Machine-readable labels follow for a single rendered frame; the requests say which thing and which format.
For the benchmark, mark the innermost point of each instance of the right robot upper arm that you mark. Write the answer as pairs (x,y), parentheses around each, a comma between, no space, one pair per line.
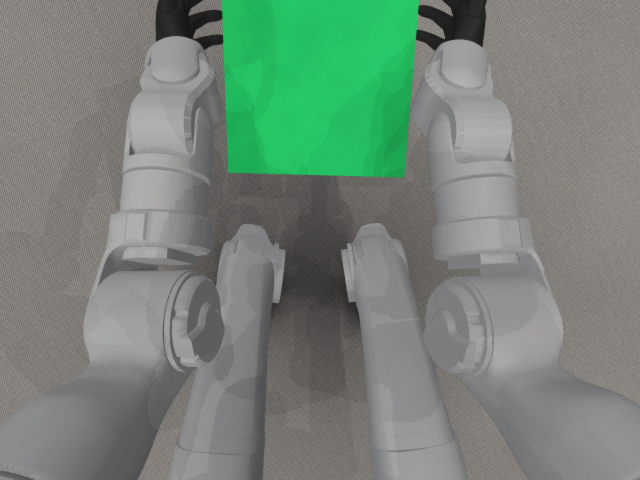
(502,336)

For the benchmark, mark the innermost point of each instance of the robot left forearm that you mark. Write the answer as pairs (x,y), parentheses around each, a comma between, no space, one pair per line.
(167,164)

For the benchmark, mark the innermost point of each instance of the right robot hand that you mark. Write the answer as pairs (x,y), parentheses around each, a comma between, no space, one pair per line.
(467,22)

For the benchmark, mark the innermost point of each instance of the robot right forearm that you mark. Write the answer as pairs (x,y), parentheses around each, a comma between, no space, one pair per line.
(472,167)

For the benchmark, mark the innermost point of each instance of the left robot thigh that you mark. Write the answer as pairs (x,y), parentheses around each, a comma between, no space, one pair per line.
(223,432)

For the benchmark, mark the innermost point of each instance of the left robot hand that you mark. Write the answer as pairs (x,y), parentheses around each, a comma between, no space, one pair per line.
(172,19)

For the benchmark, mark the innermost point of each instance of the left robot upper arm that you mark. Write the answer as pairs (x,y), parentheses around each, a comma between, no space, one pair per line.
(145,332)

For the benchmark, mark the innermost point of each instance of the robot left shin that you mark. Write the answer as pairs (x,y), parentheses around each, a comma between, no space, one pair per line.
(246,230)

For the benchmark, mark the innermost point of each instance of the carton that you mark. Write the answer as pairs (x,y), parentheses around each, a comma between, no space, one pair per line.
(318,87)

